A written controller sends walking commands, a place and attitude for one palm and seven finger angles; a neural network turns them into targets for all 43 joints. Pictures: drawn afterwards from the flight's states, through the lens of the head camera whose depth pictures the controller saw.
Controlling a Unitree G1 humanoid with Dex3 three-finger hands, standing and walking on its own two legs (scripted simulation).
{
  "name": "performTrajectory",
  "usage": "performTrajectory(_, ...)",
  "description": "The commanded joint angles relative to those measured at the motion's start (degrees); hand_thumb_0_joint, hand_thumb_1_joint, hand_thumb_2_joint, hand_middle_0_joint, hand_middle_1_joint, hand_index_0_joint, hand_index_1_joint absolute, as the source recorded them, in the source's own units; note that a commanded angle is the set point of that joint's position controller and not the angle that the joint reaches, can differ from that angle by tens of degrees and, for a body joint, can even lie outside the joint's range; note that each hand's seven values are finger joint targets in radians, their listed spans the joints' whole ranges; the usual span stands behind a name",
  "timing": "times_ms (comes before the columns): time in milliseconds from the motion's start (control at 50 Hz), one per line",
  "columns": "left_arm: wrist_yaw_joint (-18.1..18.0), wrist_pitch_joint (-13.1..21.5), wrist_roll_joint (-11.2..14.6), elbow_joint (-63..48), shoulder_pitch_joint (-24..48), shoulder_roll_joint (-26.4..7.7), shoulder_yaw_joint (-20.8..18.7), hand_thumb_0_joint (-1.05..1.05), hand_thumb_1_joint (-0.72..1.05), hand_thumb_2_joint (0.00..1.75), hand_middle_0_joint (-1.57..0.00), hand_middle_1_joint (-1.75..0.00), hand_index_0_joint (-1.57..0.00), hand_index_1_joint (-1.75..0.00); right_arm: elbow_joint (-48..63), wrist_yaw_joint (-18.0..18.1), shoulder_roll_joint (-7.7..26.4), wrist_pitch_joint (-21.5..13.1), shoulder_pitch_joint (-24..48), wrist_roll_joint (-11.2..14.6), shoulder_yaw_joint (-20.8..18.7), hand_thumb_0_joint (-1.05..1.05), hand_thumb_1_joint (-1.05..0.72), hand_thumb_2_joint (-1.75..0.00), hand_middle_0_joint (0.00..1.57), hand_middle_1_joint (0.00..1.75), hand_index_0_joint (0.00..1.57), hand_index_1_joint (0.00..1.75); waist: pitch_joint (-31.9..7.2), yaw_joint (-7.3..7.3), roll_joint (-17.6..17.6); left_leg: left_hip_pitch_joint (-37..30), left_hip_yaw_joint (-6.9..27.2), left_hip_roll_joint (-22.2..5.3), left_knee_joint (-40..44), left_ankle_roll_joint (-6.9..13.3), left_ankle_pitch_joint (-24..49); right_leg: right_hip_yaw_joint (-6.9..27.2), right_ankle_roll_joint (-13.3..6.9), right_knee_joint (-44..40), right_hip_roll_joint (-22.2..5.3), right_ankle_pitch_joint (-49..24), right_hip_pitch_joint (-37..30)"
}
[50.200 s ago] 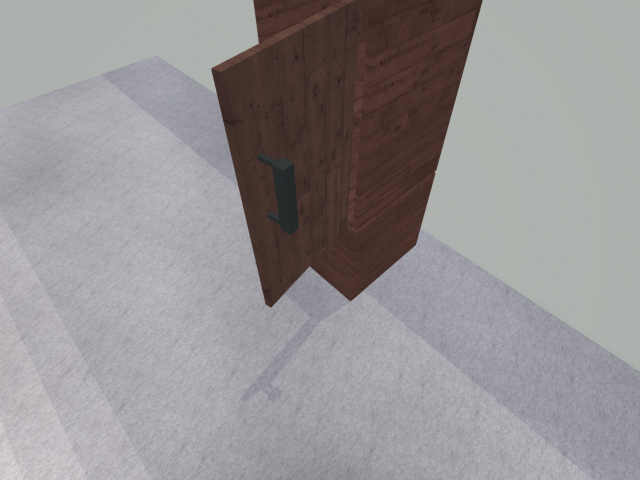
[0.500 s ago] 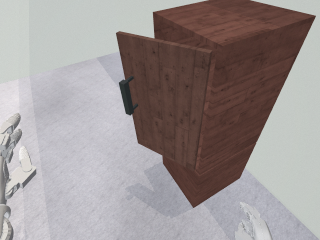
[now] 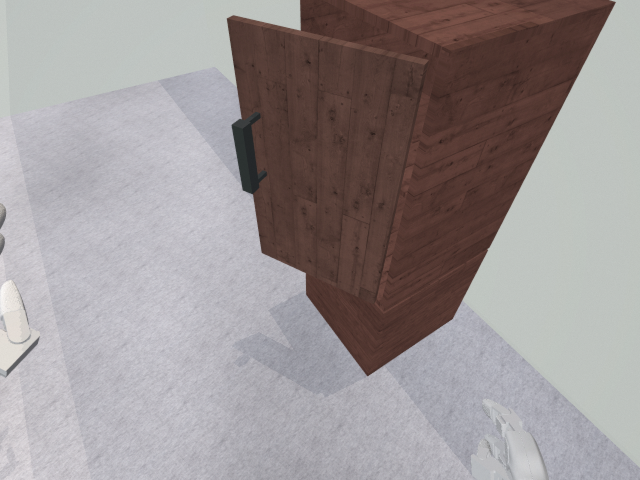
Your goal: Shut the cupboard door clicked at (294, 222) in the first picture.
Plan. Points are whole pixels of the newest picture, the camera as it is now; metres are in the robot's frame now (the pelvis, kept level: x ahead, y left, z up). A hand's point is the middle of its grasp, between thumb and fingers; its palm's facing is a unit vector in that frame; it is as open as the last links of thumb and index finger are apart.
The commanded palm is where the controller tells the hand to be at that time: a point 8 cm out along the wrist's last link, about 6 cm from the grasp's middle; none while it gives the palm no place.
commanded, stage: step back with the hand held close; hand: left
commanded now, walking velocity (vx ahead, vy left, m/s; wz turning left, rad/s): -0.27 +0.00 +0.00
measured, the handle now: (252, 153) +0.69 +0.18 +0.02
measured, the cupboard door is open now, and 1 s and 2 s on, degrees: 28 28 28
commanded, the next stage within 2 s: stop stepping back and stand still in 0.78 s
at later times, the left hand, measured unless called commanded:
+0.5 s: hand out of the picture +0.12 +0.27 +0.18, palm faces +0.51 -0.73 -0.46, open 7.4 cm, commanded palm +0.05 +0.30 +0.18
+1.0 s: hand out of the picture +0.02 +0.26 +0.19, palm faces +0.55 -0.74 -0.39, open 7.4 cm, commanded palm -0.03 +0.29 +0.18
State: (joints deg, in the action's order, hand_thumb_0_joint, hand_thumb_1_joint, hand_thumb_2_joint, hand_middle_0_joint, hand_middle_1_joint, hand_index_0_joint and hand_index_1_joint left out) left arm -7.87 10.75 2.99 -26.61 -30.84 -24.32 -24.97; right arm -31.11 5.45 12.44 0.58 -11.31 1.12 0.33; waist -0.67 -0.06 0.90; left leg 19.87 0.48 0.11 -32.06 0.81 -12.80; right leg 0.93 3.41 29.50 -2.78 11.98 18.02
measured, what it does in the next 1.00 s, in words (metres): walks backwards: left foot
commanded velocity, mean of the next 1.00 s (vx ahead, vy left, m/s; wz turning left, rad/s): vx -0.29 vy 0.00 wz -0.09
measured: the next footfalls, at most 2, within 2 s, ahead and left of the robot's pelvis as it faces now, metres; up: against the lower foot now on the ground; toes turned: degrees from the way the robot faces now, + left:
left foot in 0.78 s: -0.01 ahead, +0.12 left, +0.00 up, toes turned +11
right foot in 1.02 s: -0.16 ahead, -0.14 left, +0.00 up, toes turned +1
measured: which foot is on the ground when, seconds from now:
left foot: down 0.00-0.66, up 0.68-0.76, down 0.78-1.00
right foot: down 0.00-0.78, up 0.80-1.00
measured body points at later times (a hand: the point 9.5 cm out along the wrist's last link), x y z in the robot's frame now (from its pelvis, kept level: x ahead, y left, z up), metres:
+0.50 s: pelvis -0.07 -0.01 -0.01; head -0.06 +0.01 +0.44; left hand +0.09 +0.30 +0.20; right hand +0.10 -0.25 -0.09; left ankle +0.04 +0.11 -0.73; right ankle +0.04 -0.15 -0.73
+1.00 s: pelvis -0.15 -0.02 -0.01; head -0.15 +0.00 +0.44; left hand -0.01 +0.30 +0.21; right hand +0.04 -0.22 -0.08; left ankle -0.05 +0.11 -0.73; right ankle -0.19 -0.15 -0.72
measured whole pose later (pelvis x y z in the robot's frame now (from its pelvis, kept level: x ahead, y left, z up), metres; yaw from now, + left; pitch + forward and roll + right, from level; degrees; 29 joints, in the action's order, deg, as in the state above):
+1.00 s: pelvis -0.15 -0.02 -0.01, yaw +3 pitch +1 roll -3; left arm -9.7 14.3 3.7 -30.6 -29.9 -23.6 -26.9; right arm -34.8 2.4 8.2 -7.9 -12.0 0.0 0.8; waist -2.0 -1.5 0.1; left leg 28.1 -4.7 -7.0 -33.5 0.1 -8.1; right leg -2.0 0.5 38.4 2.2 26.5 15.1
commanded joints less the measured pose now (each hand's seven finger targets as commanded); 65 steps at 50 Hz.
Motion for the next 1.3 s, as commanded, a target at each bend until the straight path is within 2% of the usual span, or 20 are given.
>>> performTrajectory(0, -1.5, 4.9, -0.5, -10.8, 2.3, -9.6, -7.5, 0.00, 0.90, 0.90, -0.20, -0.30, -0.20, -0.30, 8.3, 0.6, 7.8, -4.4, 4.8, -0.3, -3.2, 0.00, -0.90, -0.90, 0.20, 0.30, 0.20, 0.30, -3.3, 0.20, 3.2, 14.3, 3.3, -4.1, 10.8, 2.7, -16.4, 1.7, -2.8, -1.9, 0.2, 0.2, -11.1)
performTrajectory(280, -2.8, 8.4, -1.5, -12.0, 5.3, -10.6, -7.6, 0.00, 0.90, 0.90, -0.20, -0.30, -0.20, -0.30, 5.7, 0.2, 8.3, -8.6, 3.0, -1.3, -3.6, 0.00, -0.90, -0.90, 0.20, 0.30, 0.20, 0.30, -2.5, 0.46, 3.4, 14.7, 4.4, -4.2, 8.2, 2.7, -21.4, 5.1, -3.7, -4.6, 0.7, 12.3, -4.3)
performTrajectory(520, -2.1, 10.1, -2.2, -13.5, 2.3, -11.2, -11.6, 0.00, 0.90, 0.90, -0.20, -0.30, -0.20, -0.30, 6.3, -0.1, 8.3, -10.5, 4.1, -0.8, -4.5, 0.00, -0.90, -0.90, 0.20, 0.30, 0.20, 0.30, -5.5, 0.03, 9.2, 30.1, 6.2, -10.3, 11.2, 5.7, -31.3, 5.4, -2.7, 13.4, 5.5, -2.2, -16.8)
performTrajectory(580, -2.0, 9.4, -1.5, -14.8, 4.0, -11.7, -11.8, 0.00, 0.90, 0.90, -0.20, -0.30, -0.20, -0.30, 5.7, -0.6, 7.3, -10.2, 3.0, -1.2, -4.8, 0.00, -0.90, -0.90, 0.20, 0.30, 0.20, 0.30, -3.7, 0.56, 0.2, 21.8, 0.4, -5.0, -0.9, 2.4, -29.0, 15.1, -5.9, 2.0, -0.7, 8.0, -1.9)
performTrajectory(640, -3.2, 7.2, -0.7, -14.7, 6.9, -11.5, -8.1, 0.00, 0.90, 0.90, -0.20, -0.30, -0.20, -0.30, 2.5, -2.2, 4.4, -8.2, 2.1, -1.5, -4.2, 0.00, -0.90, -0.90, 0.20, 0.30, 0.20, 0.30, -5.6, 1.07, -14.5, -0.3, -3.7, 0.2, -22.6, -2.0, -13.6, 24.2, -11.4, -16.7, -13.6, 21.6, 19.1)
performTrajectory(680, -3.4, 6.7, -0.8, -15.7, 10.7, -12.2, -7.6, 0.00, 0.90, 0.90, -0.20, -0.30, -0.20, -0.30, 1.9, -2.1, 4.6, -7.2, 1.9, -1.7, -4.1, 0.00, -0.90, -0.90, 0.20, 0.30, 0.20, 0.30, -4.6, 1.63, -14.6, -6.0, -1.8, -0.1, -24.7, -1.3, -13.2, 20.4, -10.8, -17.9, -12.8, 20.5, 24.2)
performTrajectory(720, -3.1, 6.6, -1.0, -13.4, 11.1, -10.3, -6.1, 0.00, 0.90, 0.90, -0.20, -0.30, -0.20, -0.30, 2.4, -1.3, 5.0, -7.0, 1.2, -1.4, -3.3, 0.00, -0.90, -0.90, 0.20, 0.30, 0.20, 0.30, 0.1, 2.55, -9.5, -7.6, 0.0, -1.4, -3.6, 0.1, -12.2, 12.8, -6.5, -10.3, -6.5, 16.3, 24.1)
performTrajectory(740, -2.9, 7.4, -0.9, -14.4, 12.2, -9.8, -6.0, 0.00, 0.90, 0.90, -0.20, -0.30, -0.20, -0.30, 3.1, -0.6, 7.3, -7.5, 1.6, -1.5, -3.7, 0.00, -0.90, -0.90, 0.20, 0.30, 0.20, 0.30, 2.5, 2.71, 2.8, -0.4, 7.7, -7.6, 9.8, 3.2, -19.8, 8.9, -4.0, 0.6, 0.1, 16.7, 21.7)
performTrajectory(760, -3.3, 8.4, -1.3, -15.3, 12.9, -8.9, -7.0, 0.00, 0.90, 0.90, -0.20, -0.30, -0.20, -0.30, 3.5, 0.3, 8.5, -8.5, 2.9, -1.6, -3.9, 0.00, -0.90, -0.90, 0.20, 0.30, 0.20, 0.30, 1.1, 2.36, 18.1, 14.0, 18.9, -19.6, 21.9, 7.7, -26.5, 1.0, -1.1, 20.4, 7.2, 10.8, 8.4)
performTrajectory(780, -3.5, 9.0, -1.4, -16.0, 14.9, -10.8, -8.4, 0.00, 0.90, 0.90, -0.20, -0.30, -0.20, -0.30, 3.7, 0.8, 6.7, -9.4, 5.2, -1.8, -4.6, 0.00, -0.90, -0.90, 0.20, 0.30, 0.20, 0.30, -3.7, 1.49, 19.1, 19.4, 22.6, -24.9, 24.1, 10.0, -25.4, 2.3, -1.0, 36.9, 8.0, 13.4, 1.6)
performTrajectory(840, -2.6, 8.2, 0.6, -14.4, 6.4, -8.3, -7.6, 0.00, 0.90, 0.90, -0.20, -0.30, -0.20, -0.30, 2.9, -1.8, 6.8, -10.9, 4.6, -1.0, -6.8, 0.00, -0.90, -0.90, 0.20, 0.30, 0.20, 0.30, -8.9, -0.26, 11.4, 8.2, 7.7, -20.3, 14.8, 7.8, -11.3, 0.8, -1.9, 34.2, 6.8, 16.3, 2.7)
performTrajectory(940, -1.5, 6.5, 0.5, -16.1, 4.0, -8.0, -4.8, 0.00, 0.90, 0.90, -0.20, -0.30, -0.20, -0.30, 4.0, -2.2, 6.6, -11.6, 3.5, -1.2, -3.2, 0.00, -0.90, -0.90, 0.20, 0.30, 0.20, 0.30, -3.9, -0.09, 12.6, 5.8, 2.8, -14.2, 16.3, 1.3, -23.7, -5.4, -3.3, 1.4, 6.3, 14.4, -5.4)
performTrajectory(960, -1.4, 5.9, 0.1, -15.9, 5.0, -8.8, -5.0, 0.00, 0.90, 0.90, -0.20, -0.30, -0.20, -0.30, 3.9, -2.1, 6.2, -11.3, 2.9, -1.4, -3.0, 0.00, -0.90, -0.90, 0.20, 0.30, 0.20, 0.30, -2.5, 0.10, 7.2, 3.5, -1.1, -10.2, 10.3, -0.5, -21.2, -1.8, -5.1, -6.9, 3.8, 15.0, -3.1)
performTrajectory(980, -1.7, 5.5, -0.4, -16.3, 6.2, -12.5, -8.0, 0.00, 0.90, 0.90, -0.20, -0.30, -0.20, -0.30, 3.8, -1.9, 5.8, -10.8, 2.5, -1.8, -3.1, 0.00, -0.90, -0.90, 0.20, 0.30, 0.20, 0.30, -2.9, 0.41, 0.2, 1.0, -4.7, -5.9, -0.2, -2.1, -15.6, 9.2, -8.9, -13.6, -3.2, 15.7, 1.2)
performTrajectory(1000, -2.3, 5.8, 0.5, -15.8, 10.0, -13.2, -7.6, 0.00, 0.90, 0.90, -0.20, -0.30, -0.20, -0.30, 3.2, -1.7, 4.6, -10.4, 2.3, -2.0, -2.4, 0.00, -0.90, -0.90, 0.20, 0.30, 0.20, 0.30, -3.9, 0.81, -6.4, -1.0, -4.7, -3.7, -10.1, -2.7, -9.1, 18.2, -12.8, -17.4, -11.9, 10.2, 5.1)
performTrajectory(1020, -3.1, 5.2, 0.4, -14.5, 12.3, -14.3, -8.0, 0.00, 0.90, 0.90, -0.20, -0.30, -0.20, -0.30, 2.7, -1.5, 4.8, -10.5, 1.9, -1.8, -1.8, 0.00, -0.90, -0.90, 0.20, 0.30, 0.20, 0.30, -6.8, 0.37, -8.3, -0.6, -2.5, -2.9, -12.7, -2.5, -7.8, 19.8, -13.2, -15.8, -14.0, 8.2, 4.5)
performTrajectory(1060, -3.6, 3.4, 0.4, -11.3, 7.5, -11.0, -6.4, 0.00, 0.90, 0.90, -0.20, -0.30, -0.20, -0.30, 2.8, -0.8, 4.9, -9.7, 1.9, -0.8, -1.9, 0.00, -0.90, -0.90, 0.20, 0.30, 0.20, 0.30, -6.8, 0.84, -9.4, -0.1, -0.5, -2.4, -10.0, -1.4, -3.0, 14.7, -11.4, -10.5, -10.3, -0.3, -0.3)
performTrajectory(1140, -3.2, 3.4, 0.2, -9.3, 5.3, -10.1, -6.3, 0.00, 0.90, 0.90, -0.20, -0.30, -0.20, -0.30, 2.9, 0.3, 6.5, -9.4, 3.0, -0.5, -1.8, 0.00, -0.90, -0.90, 0.20, 0.30, 0.20, 0.30, -1.8, 1.16, -0.3, -5.3, 2.1, -4.4, 6.3, 0.2, 0.2, 5.4, -5.7, -7.2, -1.4, 3.4, 1.1)
performTrajectory(1220, -2.6, 4.1, -0.2, -10.7, 3.3, -9.8, -6.4, 0.00, 0.90, 0.90, -0.20, -0.30, -0.20, -0.30, 3.3, 0.6, 6.9, -10.0, 3.5, -0.8, -1.3, 0.00, -0.90, -0.90, 0.20, 0.30, 0.20, 0.30, 0.9, 1.19, 12.5, 2.9, 13.8, -11.1, 25.1, 1.3, -25.6, -1.9, -2.7, 1.6, 5.1, 9.9, -4.1)
performTrajectory(1280, -2.7, 4.3, -0.7, -13.3, 3.6, -10.5, -6.5, 0.00, 0.90, 0.90, -0.20, -0.30, -0.20, -0.30, 3.4, 0.5, 7.2, -10.8, 2.8, -1.3, -1.8, 0.00, -0.90, -0.90, 0.20, 0.30, 0.20, 0.30, -0.8, 0.93, 10.3, 4.3, 9.9, -10.2, 24.2, 1.3, -23.2, -2.6, -3.1, -1.3, 5.3, 6.8, -8.9)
